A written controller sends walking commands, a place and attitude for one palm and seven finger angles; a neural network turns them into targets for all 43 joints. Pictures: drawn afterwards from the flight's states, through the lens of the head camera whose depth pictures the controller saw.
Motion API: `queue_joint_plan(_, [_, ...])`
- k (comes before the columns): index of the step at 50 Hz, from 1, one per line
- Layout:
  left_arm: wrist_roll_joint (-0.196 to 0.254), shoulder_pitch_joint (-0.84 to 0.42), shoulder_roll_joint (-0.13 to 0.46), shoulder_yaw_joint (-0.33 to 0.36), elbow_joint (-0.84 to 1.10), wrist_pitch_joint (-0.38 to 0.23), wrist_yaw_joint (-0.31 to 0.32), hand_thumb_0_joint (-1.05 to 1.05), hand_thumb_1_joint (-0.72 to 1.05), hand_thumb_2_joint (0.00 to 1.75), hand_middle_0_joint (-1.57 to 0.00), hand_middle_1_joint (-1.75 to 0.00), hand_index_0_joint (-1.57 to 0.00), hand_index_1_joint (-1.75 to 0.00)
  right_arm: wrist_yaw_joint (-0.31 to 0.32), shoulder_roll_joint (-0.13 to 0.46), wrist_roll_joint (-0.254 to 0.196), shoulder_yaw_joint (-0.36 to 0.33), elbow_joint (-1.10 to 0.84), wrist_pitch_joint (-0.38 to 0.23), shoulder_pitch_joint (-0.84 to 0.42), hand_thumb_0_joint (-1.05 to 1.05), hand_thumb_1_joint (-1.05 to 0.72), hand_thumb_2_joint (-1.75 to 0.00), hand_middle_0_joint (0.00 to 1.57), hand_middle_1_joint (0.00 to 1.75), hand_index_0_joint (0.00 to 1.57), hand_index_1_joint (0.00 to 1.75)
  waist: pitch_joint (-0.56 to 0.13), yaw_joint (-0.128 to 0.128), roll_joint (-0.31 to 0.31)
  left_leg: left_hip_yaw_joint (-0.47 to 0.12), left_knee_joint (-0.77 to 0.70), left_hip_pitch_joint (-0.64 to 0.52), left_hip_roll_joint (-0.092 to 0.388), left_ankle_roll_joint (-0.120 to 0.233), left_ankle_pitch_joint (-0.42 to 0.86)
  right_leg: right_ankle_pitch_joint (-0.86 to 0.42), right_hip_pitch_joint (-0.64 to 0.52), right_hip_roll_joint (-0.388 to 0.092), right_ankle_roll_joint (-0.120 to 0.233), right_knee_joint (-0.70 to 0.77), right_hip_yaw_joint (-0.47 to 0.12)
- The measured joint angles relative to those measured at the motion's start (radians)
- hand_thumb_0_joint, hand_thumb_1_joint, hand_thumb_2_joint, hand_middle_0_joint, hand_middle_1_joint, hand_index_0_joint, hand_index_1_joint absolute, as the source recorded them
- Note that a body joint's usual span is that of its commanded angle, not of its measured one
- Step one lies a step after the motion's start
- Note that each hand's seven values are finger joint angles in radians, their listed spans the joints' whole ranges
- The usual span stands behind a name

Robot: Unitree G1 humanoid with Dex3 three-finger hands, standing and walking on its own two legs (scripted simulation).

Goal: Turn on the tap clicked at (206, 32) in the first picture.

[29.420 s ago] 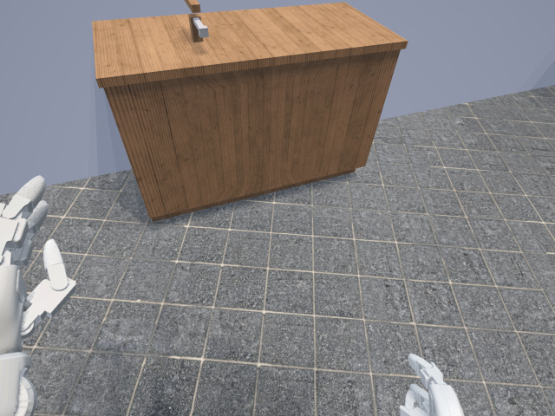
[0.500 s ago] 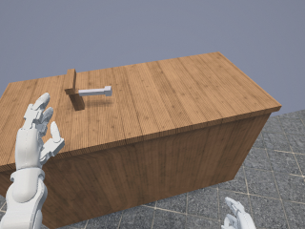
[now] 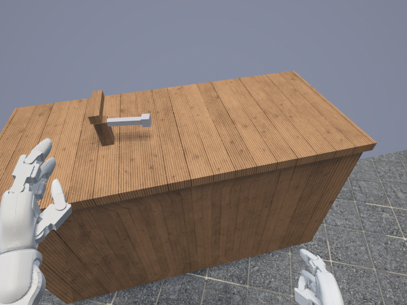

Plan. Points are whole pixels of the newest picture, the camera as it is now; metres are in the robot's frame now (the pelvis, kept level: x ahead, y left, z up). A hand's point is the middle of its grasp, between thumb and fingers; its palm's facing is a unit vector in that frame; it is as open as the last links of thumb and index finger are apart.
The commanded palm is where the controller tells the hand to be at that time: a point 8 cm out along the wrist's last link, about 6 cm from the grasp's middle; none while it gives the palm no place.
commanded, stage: step back with the hand held close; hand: left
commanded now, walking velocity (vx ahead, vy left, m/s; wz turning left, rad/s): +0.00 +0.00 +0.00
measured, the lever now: (146, 120) +0.58 +0.25 +0.05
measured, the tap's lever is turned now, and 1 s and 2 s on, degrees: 80 80 80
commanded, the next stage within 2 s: stop stepping back and stand still in 1.52 s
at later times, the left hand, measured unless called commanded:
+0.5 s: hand (49, 214) +0.19 +0.27 +0.15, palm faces +0.38 -0.81 -0.45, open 7.4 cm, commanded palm +0.14 +0.31 +0.17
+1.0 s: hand (5, 266) +0.11 +0.28 +0.16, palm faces +0.49 -0.78 -0.38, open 7.4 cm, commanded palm +0.05 +0.31 +0.17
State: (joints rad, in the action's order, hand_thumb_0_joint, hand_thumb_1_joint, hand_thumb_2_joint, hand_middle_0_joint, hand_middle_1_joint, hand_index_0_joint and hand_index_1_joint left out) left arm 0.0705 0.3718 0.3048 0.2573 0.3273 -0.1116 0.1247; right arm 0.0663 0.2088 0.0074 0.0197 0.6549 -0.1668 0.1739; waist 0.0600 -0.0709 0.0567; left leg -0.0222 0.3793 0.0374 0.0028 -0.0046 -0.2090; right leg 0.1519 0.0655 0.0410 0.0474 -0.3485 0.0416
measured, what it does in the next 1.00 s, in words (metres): shifts its weight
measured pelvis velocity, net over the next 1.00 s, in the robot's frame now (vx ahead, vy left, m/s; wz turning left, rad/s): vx -0.10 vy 0.03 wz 0.04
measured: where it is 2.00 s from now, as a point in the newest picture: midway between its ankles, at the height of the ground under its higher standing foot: outside the picture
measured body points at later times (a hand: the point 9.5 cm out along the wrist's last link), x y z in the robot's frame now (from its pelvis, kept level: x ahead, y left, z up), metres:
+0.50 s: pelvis -0.03 +0.03 -0.01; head -0.02 +0.01 +0.44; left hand +0.16 +0.31 +0.18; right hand +0.15 -0.22 -0.09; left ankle +0.01 +0.12 -0.74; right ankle +0.04 -0.09 -0.74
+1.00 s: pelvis -0.10 +0.03 -0.03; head -0.09 +0.03 +0.42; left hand +0.08 +0.32 +0.18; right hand +0.08 -0.21 -0.10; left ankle +0.00 +0.13 -0.74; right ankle +0.04 -0.08 -0.74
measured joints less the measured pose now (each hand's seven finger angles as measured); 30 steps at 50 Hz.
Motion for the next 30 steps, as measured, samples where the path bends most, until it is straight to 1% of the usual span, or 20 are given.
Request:
queue_joint_plan(5, [0.000, 0.008, 0.008, -0.002, 0.017, -0.005, -0.005, 0.01, 0.89, 0.90, -0.21, -0.30, -0.21, -0.30, -0.004, -0.006, 0.003, 0.007, 0.004, -0.005, 0.011, 0.01, -0.90, -0.89, 0.21, 0.30, 0.20, 0.30, -0.004, 0.004, -0.004, 0.003, -0.006, -0.007, 0.000, 0.000, 0.001, 0.001, -0.004, 0.000, 0.000, 0.002, -0.003])
queue_joint_plan(8, [-0.008, 0.012, 0.015, 0.024, 0.009, -0.020, -0.008, 0.01, 0.89, 0.90, -0.21, -0.30, -0.21, -0.30, -0.009, 0.001, -0.003, 0.012, -0.021, 0.024, 0.016, 0.01, -0.90, -0.89, 0.21, 0.30, 0.20, 0.30, -0.031, 0.022, 0.002, -0.005, 0.033, 0.057, 0.008, 0.002, -0.011, -0.008, 0.037, 0.008, -0.002, 0.008, 0.005])
queue_joint_plan(11, [-0.018, 0.020, 0.015, 0.038, 0.007, -0.025, -0.001, 0.01, 0.89, 0.90, -0.21, -0.30, -0.21, -0.30, -0.009, 0.014, -0.006, 0.005, -0.046, 0.052, 0.016, 0.01, -0.90, -0.89, 0.21, 0.30, 0.20, 0.30, -0.039, 0.038, 0.007, -0.005, 0.066, 0.120, 0.012, 0.003, -0.018, -0.021, 0.085, 0.013, -0.005, 0.008, 0.005])
queue_joint_plan(14, [-0.024, 0.044, 0.015, 0.031, 0.027, -0.021, 0.005, 0.01, 0.89, 0.90, -0.21, -0.30, -0.21, -0.30, -0.003, 0.028, -0.008, -0.006, -0.067, 0.075, 0.020, 0.01, -0.90, -0.89, 0.21, 0.30, 0.20, 0.30, -0.035, 0.050, 0.003, 0.005, 0.070, 0.155, 0.002, 0.011, -0.011, -0.024, 0.129, 0.002, -0.014, -0.009, -0.004])
queue_joint_plan(17, [-0.027, 0.076, 0.028, 0.027, 0.066, -0.013, 0.007, 0.01, 0.89, 0.90, -0.21, -0.30, -0.21, -0.30, 0.006, 0.038, -0.009, -0.018, -0.083, 0.095, 0.027, 0.01, -0.90, -0.89, 0.21, 0.30, 0.20, 0.30, -0.029, 0.058, -0.004, 0.018, 0.068, 0.176, -0.013, 0.021, -0.002, -0.018, 0.166, -0.014, -0.026, -0.040, -0.016])
queue_joint_plan(20, [-0.029, 0.098, 0.052, 0.039, 0.103, -0.013, 0.011, 0.01, 0.89, 0.90, -0.21, -0.30, -0.21, -0.30, 0.013, 0.041, -0.010, -0.026, -0.094, 0.111, 0.031, 0.01, -0.90, -0.89, 0.21, 0.30, 0.20, 0.30, -0.026, 0.061, -0.012, 0.027, 0.075, 0.194, -0.026, 0.029, 0.004, -0.012, 0.197, -0.027, -0.035, -0.069, -0.024])
queue_joint_plan(24, [-0.030, 0.106, 0.077, 0.069, 0.124, -0.020, 0.021, 0.01, 0.89, 0.90, -0.21, -0.30, -0.21, -0.30, 0.017, 0.034, -0.013, -0.028, -0.102, 0.127, 0.031, 0.01, -0.90, -0.89, 0.20, 0.30, 0.20, 0.30, -0.027, 0.060, -0.023, 0.036, 0.092, 0.219, -0.037, 0.037, 0.009, -0.010, 0.230, -0.038, -0.042, -0.103, -0.032])
queue_joint_plan(27, [-0.034, 0.099, 0.074, 0.081, 0.120, -0.023, 0.028, 0.01, 0.89, 0.90, -0.21, -0.30, -0.21, -0.30, 0.017, 0.030, -0.014, -0.024, -0.105, 0.129, 0.027, 0.01, -0.90, -0.89, 0.21, 0.30, 0.20, 0.30, -0.031, 0.056, -0.025, 0.039, 0.112, 0.239, -0.040, 0.041, 0.011, -0.014, 0.250, -0.041, -0.045, -0.122, -0.035])
queue_joint_plan(30, [-0.041, 0.091, 0.057, 0.078, 0.111, -0.024, 0.033, 0.01, 0.89, 0.90, -0.21, -0.30, -0.21, -0.30, 0.016, 0.027, -0.015, -0.018, -0.108, 0.129, 0.023, 0.01, -0.90, -0.89, 0.21, 0.30, 0.20, 0.30, -0.034, 0.054, -0.023, 0.037, 0.142, 0.268, -0.038, 0.043, 0.011, -0.022, 0.270, -0.040, -0.045, -0.135, -0.031])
